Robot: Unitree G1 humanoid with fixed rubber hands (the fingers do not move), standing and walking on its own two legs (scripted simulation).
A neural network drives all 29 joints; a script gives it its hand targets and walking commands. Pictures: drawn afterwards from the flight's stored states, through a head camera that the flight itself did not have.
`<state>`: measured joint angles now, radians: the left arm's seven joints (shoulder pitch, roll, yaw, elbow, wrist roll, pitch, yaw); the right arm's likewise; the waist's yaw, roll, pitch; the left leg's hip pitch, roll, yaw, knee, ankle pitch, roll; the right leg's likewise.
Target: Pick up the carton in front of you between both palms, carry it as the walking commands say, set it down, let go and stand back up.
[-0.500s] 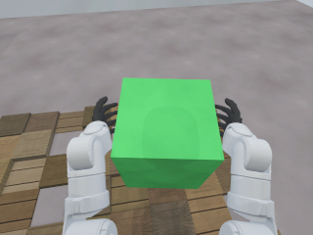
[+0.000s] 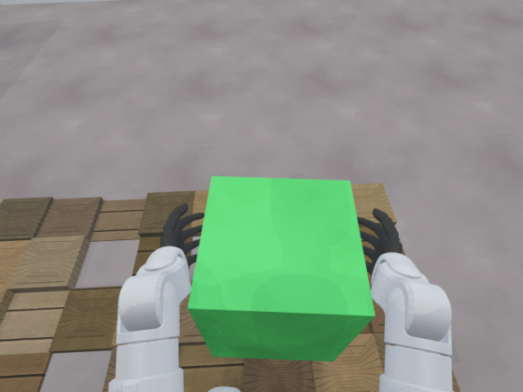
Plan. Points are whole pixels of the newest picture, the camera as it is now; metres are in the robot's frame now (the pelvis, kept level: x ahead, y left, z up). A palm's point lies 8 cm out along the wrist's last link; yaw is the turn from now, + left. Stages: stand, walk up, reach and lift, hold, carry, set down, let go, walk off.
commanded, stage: carry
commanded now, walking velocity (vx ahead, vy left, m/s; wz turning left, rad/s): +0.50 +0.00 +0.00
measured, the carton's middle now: (276, 275) +0.31 +0.02 -0.01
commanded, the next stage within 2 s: none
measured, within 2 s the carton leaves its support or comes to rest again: neither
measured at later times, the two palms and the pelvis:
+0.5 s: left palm (189, 105) +0.61 +0.21 +0.09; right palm (343, 117) +0.59 -0.09 +0.10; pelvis +0.28 +0.08 +0.00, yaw -3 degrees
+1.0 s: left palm (202, 67) +0.79 +0.23 +0.07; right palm (325, 71) +0.82 -0.07 +0.05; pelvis +0.58 +0.06 -0.02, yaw +3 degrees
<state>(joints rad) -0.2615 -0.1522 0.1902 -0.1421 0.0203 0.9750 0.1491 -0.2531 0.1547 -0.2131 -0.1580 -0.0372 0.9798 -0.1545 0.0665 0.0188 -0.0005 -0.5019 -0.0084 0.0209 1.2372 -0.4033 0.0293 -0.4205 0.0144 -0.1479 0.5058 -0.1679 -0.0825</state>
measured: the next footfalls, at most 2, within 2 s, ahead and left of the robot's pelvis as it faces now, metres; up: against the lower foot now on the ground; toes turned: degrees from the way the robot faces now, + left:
left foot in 0.32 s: +0.36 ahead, +0.16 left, +0.01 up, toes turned +1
right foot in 0.78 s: +0.53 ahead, +0.00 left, -0.03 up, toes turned -4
